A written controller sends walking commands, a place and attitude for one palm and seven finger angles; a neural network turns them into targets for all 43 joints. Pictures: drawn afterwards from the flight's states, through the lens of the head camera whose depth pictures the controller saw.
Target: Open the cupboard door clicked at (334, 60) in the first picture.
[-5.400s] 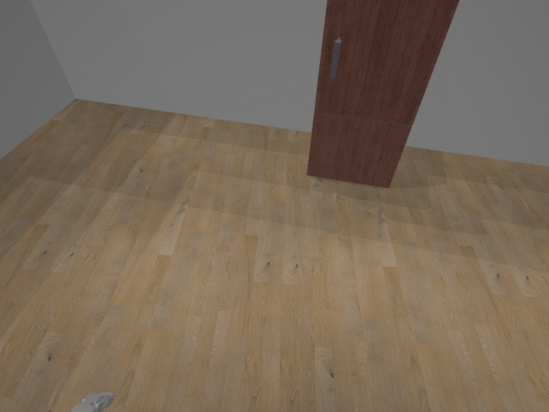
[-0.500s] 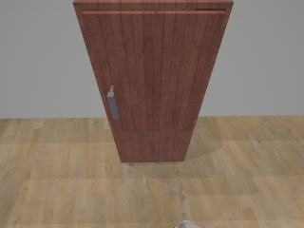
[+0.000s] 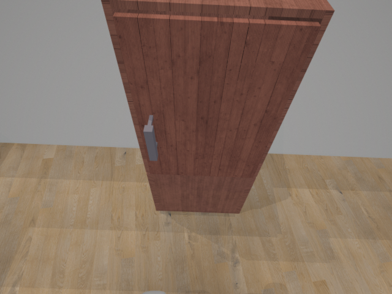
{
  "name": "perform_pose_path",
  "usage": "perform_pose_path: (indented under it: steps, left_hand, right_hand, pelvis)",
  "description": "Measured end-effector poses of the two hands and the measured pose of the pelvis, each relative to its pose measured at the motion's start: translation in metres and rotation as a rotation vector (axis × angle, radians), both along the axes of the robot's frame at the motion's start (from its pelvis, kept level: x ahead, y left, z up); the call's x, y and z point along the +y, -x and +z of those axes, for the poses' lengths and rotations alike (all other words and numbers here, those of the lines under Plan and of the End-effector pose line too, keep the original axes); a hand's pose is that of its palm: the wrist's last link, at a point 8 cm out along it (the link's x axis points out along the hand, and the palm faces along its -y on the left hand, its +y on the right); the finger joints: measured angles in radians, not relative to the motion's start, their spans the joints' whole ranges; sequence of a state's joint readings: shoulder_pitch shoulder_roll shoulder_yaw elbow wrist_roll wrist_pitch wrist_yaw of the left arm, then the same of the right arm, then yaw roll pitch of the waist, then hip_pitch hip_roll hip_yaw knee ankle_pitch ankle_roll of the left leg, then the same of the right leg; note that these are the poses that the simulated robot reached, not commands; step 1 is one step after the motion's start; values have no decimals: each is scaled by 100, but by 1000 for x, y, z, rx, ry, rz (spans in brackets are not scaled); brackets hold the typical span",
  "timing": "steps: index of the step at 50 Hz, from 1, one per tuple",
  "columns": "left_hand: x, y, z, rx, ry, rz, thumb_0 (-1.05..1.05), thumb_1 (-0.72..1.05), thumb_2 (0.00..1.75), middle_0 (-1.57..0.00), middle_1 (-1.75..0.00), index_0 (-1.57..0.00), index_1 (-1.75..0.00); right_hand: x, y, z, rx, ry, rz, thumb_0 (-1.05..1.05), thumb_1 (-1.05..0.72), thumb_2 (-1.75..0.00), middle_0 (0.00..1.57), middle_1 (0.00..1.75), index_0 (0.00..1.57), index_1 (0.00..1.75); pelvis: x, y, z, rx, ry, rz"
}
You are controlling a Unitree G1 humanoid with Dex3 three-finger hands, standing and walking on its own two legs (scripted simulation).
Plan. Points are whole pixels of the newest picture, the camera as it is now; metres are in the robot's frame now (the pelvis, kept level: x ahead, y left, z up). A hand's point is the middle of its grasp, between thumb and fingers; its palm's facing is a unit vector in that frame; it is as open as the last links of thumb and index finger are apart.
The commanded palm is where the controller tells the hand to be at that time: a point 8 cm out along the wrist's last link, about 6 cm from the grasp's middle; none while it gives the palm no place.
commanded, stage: come to a stop and stand still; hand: left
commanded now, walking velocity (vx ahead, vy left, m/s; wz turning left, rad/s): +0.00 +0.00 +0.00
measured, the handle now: (152, 138) +0.52 +0.17 -0.08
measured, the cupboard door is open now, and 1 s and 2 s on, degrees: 0 0 0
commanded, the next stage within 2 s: look again from close up in 0.92 s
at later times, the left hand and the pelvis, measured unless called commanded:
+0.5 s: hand out of the picture -0.02 +0.19 -0.16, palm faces -0.01 -0.98 -0.21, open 7.4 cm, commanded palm none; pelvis -0.03 +0.02 +0.01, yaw -2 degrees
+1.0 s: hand out of the picture -0.07 +0.15 -0.17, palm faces +0.01 -0.99 -0.15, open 7.4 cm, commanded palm none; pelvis -0.04 +0.00 +0.01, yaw -1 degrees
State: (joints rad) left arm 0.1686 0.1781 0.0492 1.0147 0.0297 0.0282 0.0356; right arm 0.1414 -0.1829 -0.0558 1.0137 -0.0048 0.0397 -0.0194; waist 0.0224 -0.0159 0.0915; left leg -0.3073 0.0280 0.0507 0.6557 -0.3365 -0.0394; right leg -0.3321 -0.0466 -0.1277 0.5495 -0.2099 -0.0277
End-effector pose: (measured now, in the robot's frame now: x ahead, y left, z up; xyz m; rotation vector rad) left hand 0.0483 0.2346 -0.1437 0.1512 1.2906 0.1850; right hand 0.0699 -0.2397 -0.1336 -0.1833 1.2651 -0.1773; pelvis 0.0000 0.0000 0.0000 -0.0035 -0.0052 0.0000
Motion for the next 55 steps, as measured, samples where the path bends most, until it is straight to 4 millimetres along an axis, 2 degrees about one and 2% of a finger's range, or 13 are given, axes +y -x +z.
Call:
perform_pose_path:
  steps: [3, 7, 12, 16, 22, 29, 36, 41, 48, 52, 55]
  left_hand:
    - [14, 11, -9, 23, 18, 21, 0, 91, 90, -20, -30, -20, -30]
    - [25, 28, -4, 55, 25, 32, 0, 91, 90, -20, -30, -20, -30]
    - [30, 50, 4, 108, 18, 17, 0, 91, 90, -20, -30, -20, -30]
    - [27, 61, 6, 131, 5, -5, 0, 91, 90, -20, -30, -20, -30]
    - [11, 71, 13, 121, -4, -38, 0, 90, 90, -20, -30, -20, -30]
    - [-8, 77, 11, 87, 17, -49, 0, 91, 90, -20, -30, -20, -30]
    - [-22, 94, 7, 111, 44, -46, 0, 91, 90, -20, -30, -20, -30]
    - [-29, 109, 6, 154, 60, -35, 0, 91, 90, -20, -30, -20, -30]
    - [-35, 122, 6, 198, 71, -13, 0, 90, 90, -20, -30, -20, -30]
    - [-37, 122, 5, 200, 70, -12, 0, 90, 90, -20, -30, -20, -30]
    - [-34, 118, 3, 181, 66, -30, 0, 90, 90, -20, -30, -20, -30]
  right_hand:
    - [14, 2, 5, -17, 19, 20, 1, -92, -90, 19, 30, 19, 30]
    - [33, 10, 13, -1, 14, 38, 1, -92, -90, 20, 30, 20, 30]
    - [41, 16, 14, -15, -1, 16, 0, -93, -90, 20, 30, 20, 30]
    - [43, 27, 7, -21, -33, -10, 0, -93, -90, 20, 30, 20, 30]
    - [32, 58, -3, 2, -60, -64, 0, -94, -90, 20, 30, 20, 30]
    - [23, 107, -3, 91, -63, -77, 0, -93, -90, 20, 30, 20, 30]
    - [24, 153, -2, 194, -71, -101, 0, -92, -90, 20, 30, 20, 30]
    - [29, 173, -1, 249, -83, -115, 1, -91, -90, 20, 30, 20, 30]
    - [38, 176, -2, 273, -101, -118, 1, -91, -90, 20, 30, 20, 30]
    - [42, 164, -4, 252, -108, -103, 1, -91, -90, 20, 30, 20, 30]
    - [42, 145, -9, 200, -112, -83, 1, -91, -90, 20, 30, 20, 30]
  pelvis:
    - [12, 3, -2, -4, 2, 7]
    - [21, 6, 7, 2, 4, -2]
    - [28, 10, 11, 14, -2, -21]
    - [26, 16, 10, 16, -18, -32]
    - [20, 27, 10, -4, -17, -36]
    - [9, 37, 12, -33, -17, -35]
    - [0, 45, 12, -35, -11, -31]
    - [-2, 48, 12, -25, -8, -29]
    - [-3, 44, 12, -14, -8, -26]
    - [-2, 41, 11, -7, -1, -26]
    - [3, 39, 6, 4, 17, -17]
